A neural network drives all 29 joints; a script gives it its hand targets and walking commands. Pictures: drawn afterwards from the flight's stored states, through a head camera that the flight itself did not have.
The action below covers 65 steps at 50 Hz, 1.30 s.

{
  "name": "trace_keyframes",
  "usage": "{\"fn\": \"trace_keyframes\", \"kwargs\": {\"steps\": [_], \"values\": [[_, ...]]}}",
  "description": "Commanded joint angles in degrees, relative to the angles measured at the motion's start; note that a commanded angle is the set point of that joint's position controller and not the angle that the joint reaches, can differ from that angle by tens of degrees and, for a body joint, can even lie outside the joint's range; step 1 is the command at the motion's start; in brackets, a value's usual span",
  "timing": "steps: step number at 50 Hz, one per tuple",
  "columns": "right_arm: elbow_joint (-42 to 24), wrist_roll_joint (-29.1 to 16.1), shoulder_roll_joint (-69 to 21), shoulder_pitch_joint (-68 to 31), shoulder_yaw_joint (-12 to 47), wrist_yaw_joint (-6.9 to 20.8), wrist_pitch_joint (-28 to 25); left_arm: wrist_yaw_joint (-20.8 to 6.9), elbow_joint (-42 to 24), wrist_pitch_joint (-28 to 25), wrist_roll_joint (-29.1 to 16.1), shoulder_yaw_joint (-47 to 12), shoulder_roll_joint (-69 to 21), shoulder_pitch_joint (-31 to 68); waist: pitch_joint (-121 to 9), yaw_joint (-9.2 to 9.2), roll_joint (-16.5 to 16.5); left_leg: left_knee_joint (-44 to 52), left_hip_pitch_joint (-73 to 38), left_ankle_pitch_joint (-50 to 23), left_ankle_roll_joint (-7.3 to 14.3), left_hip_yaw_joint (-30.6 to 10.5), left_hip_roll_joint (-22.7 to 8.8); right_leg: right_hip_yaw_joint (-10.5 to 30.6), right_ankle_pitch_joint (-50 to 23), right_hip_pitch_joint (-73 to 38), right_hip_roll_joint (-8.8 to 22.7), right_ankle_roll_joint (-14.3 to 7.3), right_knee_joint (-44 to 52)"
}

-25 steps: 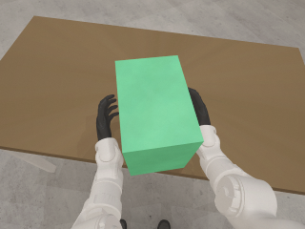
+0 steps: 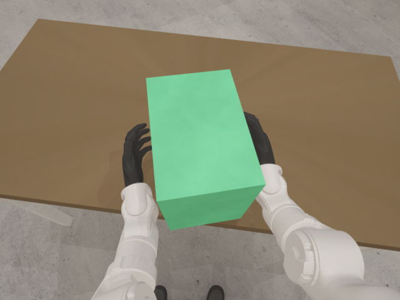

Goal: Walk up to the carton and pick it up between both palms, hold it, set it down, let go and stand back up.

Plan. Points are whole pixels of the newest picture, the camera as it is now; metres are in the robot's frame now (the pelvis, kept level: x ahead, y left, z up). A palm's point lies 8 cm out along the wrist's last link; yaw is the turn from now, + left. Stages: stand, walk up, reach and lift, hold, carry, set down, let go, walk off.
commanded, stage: reach and lift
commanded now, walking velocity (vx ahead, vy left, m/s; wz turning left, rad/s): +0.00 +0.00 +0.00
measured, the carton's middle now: (197, 155) +0.41 +0.07 -0.01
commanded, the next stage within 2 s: hold in 1.74 s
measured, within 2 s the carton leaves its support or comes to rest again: leaves its support in 0.52 s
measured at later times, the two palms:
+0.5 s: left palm (124, 173) +0.34 +0.20 +0.00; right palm (256, 165) +0.40 -0.05 +0.01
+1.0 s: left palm (121, 157) +0.34 +0.19 +0.07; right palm (274, 160) +0.38 -0.06 +0.08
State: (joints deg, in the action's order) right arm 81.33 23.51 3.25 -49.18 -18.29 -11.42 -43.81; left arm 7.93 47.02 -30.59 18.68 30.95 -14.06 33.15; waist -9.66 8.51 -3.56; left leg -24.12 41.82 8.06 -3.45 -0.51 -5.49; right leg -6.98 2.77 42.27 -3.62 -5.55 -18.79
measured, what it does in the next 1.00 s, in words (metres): stands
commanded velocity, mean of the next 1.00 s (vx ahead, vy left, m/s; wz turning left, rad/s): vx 0.00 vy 0.00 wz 0.00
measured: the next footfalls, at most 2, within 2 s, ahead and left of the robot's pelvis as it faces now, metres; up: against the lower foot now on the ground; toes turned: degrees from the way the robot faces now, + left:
none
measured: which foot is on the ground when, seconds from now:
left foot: down 0.00-1.00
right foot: down 0.00-1.00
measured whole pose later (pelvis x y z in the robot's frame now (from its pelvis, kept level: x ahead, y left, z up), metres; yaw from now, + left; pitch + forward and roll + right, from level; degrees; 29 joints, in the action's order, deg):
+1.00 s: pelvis -0.03 +0.01 +0.00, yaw +3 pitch +12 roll -1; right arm 57.2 6.8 -2.1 -38.6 -7.6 -13.5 -12.7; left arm 9.8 48.4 -6.0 5.6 12.6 -2.6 36.2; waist -10.6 3.3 -2.3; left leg -28.4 31.0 9.5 -4.1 -3.5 -4.1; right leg -9.7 5.6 30.4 -2.0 -5.0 -23.4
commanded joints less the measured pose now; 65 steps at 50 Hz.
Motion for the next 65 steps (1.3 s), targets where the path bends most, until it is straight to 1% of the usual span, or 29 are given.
{"fn": "trace_keyframes", "kwargs": {"steps": [1,7,11,19,27,32,36,42,47,51,55,58,65], "values": [[-2.4,8.9,-29.5,-23.2,14.7,7.5,-3.1,-6.5,1.3,1.6,5.1,-16.6,-19.6,18.8,-40.7,2.62,-4.3,1.5,4.2,-11.8,3.6,8.7,6.8,1.6,-27.7,-46.8,1.4,6.7,-8.2],[-6.3,7.3,-31.0,-23.3,17.7,7.2,-1.7,-7.1,0.1,2.7,3.3,-19.1,-20.1,19.5,-42.0,2.21,-3.5,0.9,2.1,-12.9,3.1,8.0,6.7,1.4,-29.4,-46.6,1.2,6.7,-8.6],[-9.1,6.1,-31.9,-23.9,19.3,7.0,-0.3,-7.4,-0.3,3.9,1.8,-21.6,-20.5,20.9,-43.1,1.72,-2.3,-0.2,-0.5,-14.0,2.5,7.4,6.5,1.2,-28.1,-45.0,1.0,6.5,-8.7],[-14.9,4.2,-34.9,-26.1,21.4,6.8,3.2,-7.5,-2.0,6.1,-2.3,-28.3,-23.3,26.8,-46.5,-0.01,0.9,-2.9,-9.3,-17.1,1.1,5.5,5.9,0.2,-21.4,-37.6,-0.1,5.8,-8.0],[-18.7,1.7,-36.9,-29.7,22.1,7.0,7.0,-7.0,-3.4,8.4,-5.4,-34.6,-26.6,34.4,-47.8,-2.47,4.1,-4.8,-16.7,-18.0,-0.3,3.4,5.4,-0.1,-15.0,-31.1,-0.8,5.2,-7.1],[-22.6,-1.4,-40.0,-32.0,24.2,6.8,10.6,-6.5,-6.0,10.1,-7.4,-38.3,-28.9,39.8,-47.7,-3.58,5.2,-4.8,-18.1,-15.1,-0.4,2.3,5.6,0.7,-11.4,-30.8,-0.6,5.2,-6.4],[-27.3,-4.2,-43.2,-33.6,26.5,6.4,14.2,-6.1,-8.9,11.9,-8.9,-40.6,-30.1,44.8,-46.1,-4.22,5.8,-4.1,-17.2,-10.1,0.0,1.7,6.0,1.7,-7.0,-32.0,0.0,5.2,-5.8],[-34.8,-8.6,-45.9,-34.8,29.3,5.7,20.4,-5.6,-11.3,16.1,-10.3,-42.5,-29.8,48.5,-42.1,-4.42,5.8,-2.1,-15.7,-2.3,1.0,1.0,6.6,3.2,0.5,-34.1,1.3,5.3,-4.1],[-39.7,-12.5,-46.5,-36.3,30.7,5.5,25.5,-5.5,-12.1,19.8,-11.0,-42.7,-29.2,49.6,-39.3,-4.53,5.1,-0.8,-16.8,-0.9,1.6,0.5,7.0,4.3,3.6,-36.9,2.2,5.6,-2.5],[-42.5,-16.0,-46.4,-37.8,31.6,5.4,29.3,-6.1,-12.9,22.9,-11.6,-41.9,-27.8,50.4,-37.2,-4.46,3.8,0.4,-17.4,-1.2,2.2,0.3,7.4,5.4,2.7,-40.9,3.0,6.2,-1.6],[-46.0,-19.7,-46.5,-38.0,33.4,5.1,33.0,-7.1,-15.1,26.2,-12.5,-41.6,-26.5,49.9,-35.6,-4.92,2.6,1.5,-18.2,-2.4,2.7,-0.1,8.0,6.4,-1.6,-46.5,3.9,7.0,-1.3],[-48.9,-22.6,-46.6,-37.0,35.3,4.7,36.3,-8.0,-18.1,29.4,-12.9,-41.7,-25.7,48.7,-33.7,-5.41,1.8,2.5,-19.3,-3.2,2.9,-0.5,8.3,7.0,-4.9,-50.5,4.3,7.6,-0.9],[-57.1,-27.9,-45.8,-33.5,38.2,3.7,43.9,-10.3,-29.0,39.5,-13.3,-44.4,-25.2,44.9,-27.6,-8.46,2.2,4.6,-24.5,-4.3,2.4,-1.8,8.8,7.2,-10.0,-55.6,4.6,8.8,0.1]]}}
